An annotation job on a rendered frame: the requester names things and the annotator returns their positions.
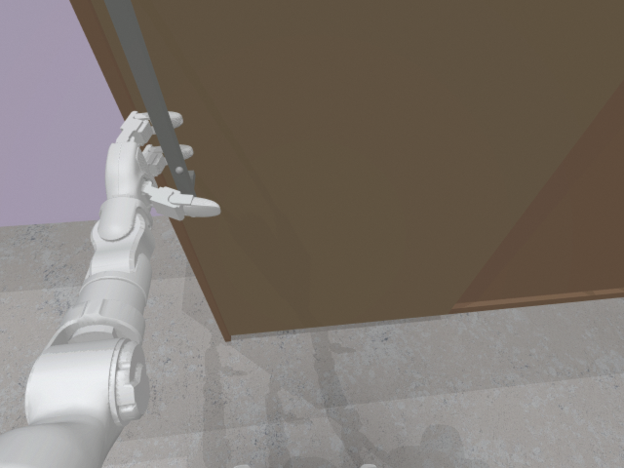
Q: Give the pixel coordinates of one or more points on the robot left hand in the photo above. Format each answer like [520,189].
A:
[127,170]

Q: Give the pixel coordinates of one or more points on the robot left forearm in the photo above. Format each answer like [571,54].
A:
[115,290]

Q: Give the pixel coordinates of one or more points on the handle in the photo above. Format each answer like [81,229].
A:
[126,25]

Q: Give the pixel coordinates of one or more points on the left robot upper arm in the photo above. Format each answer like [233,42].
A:
[81,396]

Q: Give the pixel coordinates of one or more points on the wardrobe door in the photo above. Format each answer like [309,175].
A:
[368,156]
[571,236]

